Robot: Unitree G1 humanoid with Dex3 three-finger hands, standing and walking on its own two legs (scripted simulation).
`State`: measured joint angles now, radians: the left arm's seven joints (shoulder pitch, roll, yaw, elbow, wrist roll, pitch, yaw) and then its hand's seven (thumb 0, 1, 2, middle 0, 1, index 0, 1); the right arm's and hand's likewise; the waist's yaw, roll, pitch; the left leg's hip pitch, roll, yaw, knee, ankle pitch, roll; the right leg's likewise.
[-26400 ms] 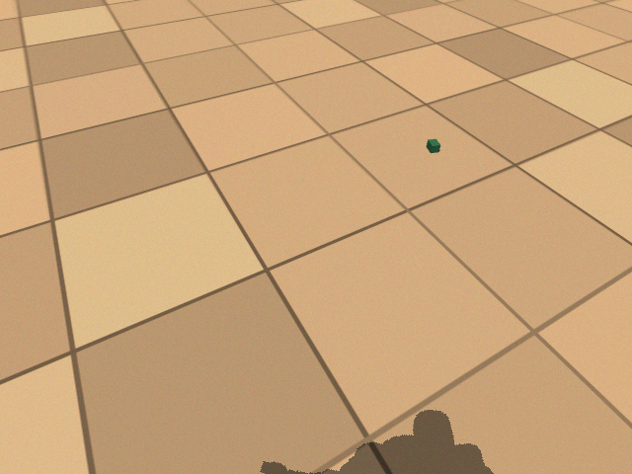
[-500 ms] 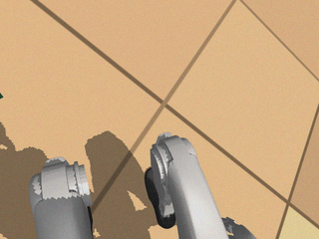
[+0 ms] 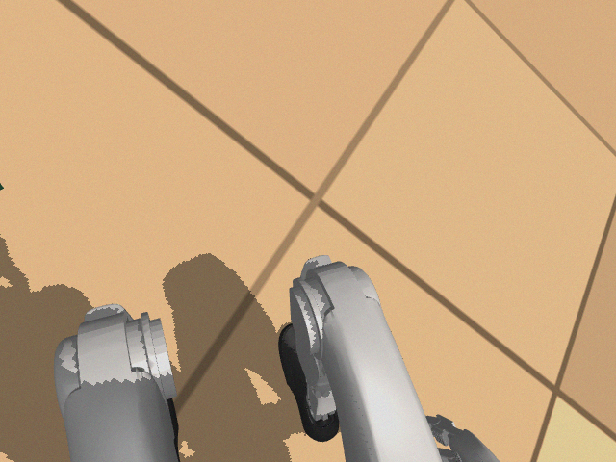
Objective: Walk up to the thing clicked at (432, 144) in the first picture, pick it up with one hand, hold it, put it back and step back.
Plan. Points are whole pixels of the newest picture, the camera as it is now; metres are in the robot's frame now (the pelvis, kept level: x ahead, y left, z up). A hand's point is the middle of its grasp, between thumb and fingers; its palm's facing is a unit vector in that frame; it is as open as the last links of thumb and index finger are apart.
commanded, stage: rise first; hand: left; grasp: from above
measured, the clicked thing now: out of the picture +0.51 +0.36 -0.30
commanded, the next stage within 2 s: none
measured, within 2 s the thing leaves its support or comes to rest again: neither
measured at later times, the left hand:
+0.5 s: hand out of the picture +0.47 +0.38 -0.17, palm faces -0.35 -0.21 -0.91, open 12.5 cm
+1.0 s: hand out of the picture +0.46 +0.38 -0.17, palm faces -0.35 -0.21 -0.91, open 12.8 cm
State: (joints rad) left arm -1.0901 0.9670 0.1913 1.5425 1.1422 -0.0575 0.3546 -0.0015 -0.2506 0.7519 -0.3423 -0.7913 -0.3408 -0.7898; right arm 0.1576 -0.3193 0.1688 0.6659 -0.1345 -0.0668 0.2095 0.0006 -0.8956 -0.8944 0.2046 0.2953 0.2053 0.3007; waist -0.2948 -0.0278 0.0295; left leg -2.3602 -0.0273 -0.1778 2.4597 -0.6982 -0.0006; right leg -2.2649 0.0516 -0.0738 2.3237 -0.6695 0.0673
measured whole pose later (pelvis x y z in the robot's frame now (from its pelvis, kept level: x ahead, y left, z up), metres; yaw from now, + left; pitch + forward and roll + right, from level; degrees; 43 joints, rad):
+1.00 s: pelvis +0.00 +0.00 +0.00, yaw +0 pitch +33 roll -11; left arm -1.09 0.96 0.20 1.57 1.16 -0.07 0.39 0.00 -0.29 0.79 -0.30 -0.82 -0.30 -0.82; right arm 0.16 -0.32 0.17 0.68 -0.14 -0.09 0.21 0.00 -0.89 -0.89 0.21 0.30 0.21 0.30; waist -0.30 -0.03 0.03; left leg -2.36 -0.03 -0.18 2.46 -0.69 -0.01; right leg -2.27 0.05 -0.08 2.33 -0.66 0.06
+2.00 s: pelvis +0.00 +0.00 +0.00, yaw +0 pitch +34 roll -12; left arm -1.09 0.95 0.20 1.56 1.16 -0.07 0.39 0.00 -0.33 0.82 -0.26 -0.85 -0.26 -0.85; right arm 0.16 -0.33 0.18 0.67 -0.15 -0.10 0.23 0.00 -0.89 -0.89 0.20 0.30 0.21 0.30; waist -0.30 -0.03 0.04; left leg -2.36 -0.03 -0.18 2.46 -0.70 0.00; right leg -2.27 0.05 -0.08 2.33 -0.67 0.06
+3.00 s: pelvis +0.00 +0.00 +0.00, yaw -1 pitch +34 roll -12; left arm -1.31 0.97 0.14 1.68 1.19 -0.01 0.44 0.00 -0.42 0.90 -0.20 -0.91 -0.19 -0.92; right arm 0.18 -0.33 0.21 0.66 -0.16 -0.10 0.20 0.00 -0.89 -0.89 0.20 0.30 0.21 0.30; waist -0.38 -0.04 0.04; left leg -2.38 -0.02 -0.19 2.47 -0.70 -0.01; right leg -2.29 0.05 -0.09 2.33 -0.66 0.07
